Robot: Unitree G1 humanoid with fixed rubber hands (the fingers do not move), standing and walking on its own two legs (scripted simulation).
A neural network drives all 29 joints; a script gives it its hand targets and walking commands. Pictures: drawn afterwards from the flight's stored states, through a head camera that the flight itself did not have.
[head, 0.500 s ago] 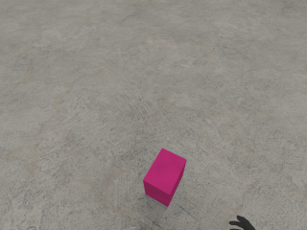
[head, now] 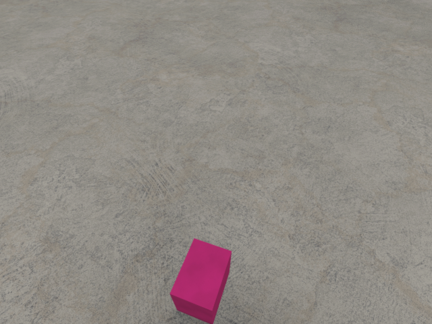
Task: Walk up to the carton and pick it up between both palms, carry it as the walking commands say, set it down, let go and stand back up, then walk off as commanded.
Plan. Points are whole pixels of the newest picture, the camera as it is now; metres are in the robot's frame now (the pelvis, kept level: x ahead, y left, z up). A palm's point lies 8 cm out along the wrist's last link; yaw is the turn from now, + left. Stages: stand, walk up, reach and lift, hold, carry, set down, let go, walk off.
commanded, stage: walk up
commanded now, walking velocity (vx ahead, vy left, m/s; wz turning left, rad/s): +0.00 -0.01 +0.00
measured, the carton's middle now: (203, 281) +0.41 +0.06 -0.65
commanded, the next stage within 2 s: none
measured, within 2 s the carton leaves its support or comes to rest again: neither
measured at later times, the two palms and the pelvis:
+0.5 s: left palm out of the picture +0.01 +0.20 -0.15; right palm out of the picture -0.05 -0.23 -0.14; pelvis +0.00 -0.01 +0.01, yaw +1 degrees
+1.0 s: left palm out of the picture -0.04 +0.21 -0.14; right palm out of the picture +0.00 -0.23 -0.14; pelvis +0.01 +0.00 +0.00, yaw -1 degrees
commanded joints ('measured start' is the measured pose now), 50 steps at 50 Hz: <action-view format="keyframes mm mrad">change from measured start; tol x16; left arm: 1 120 165 22 3 15 -38 17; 44 185 -7 -25 114 9 -30 28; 50 390 253 103 236 70 -12 104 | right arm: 1 62 -59 -17 -25 19 30 -7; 50 -73 -152 -133 23 -89 91 22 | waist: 1 30 -213 -13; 21 63 189 65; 50 61 15 6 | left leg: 1 -179 -36 -102 219 -226 5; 12 -102 -88 -167 195 -165 26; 18 8 -26 -192 -140 102 35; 21 -110 53 -310 -260 -71 65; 45 -24 -14 -218 -196 61 56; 47 -296 -159 -81 245 -198 -20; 50 -471 -44 -315 694 -197 -46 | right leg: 1 144 -302 327 -280 242 -88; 13 91 -184 218 -331 -163 -137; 45 161 -52 92 -228 18 -27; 48 221 -461 702 -261 191 -143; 50 192 -420 529 -213 202 -124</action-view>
